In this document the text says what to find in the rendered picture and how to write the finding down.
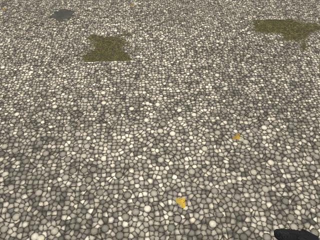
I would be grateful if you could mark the robot right hand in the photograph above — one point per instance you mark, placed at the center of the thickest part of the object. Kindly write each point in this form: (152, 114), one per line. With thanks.
(292, 234)

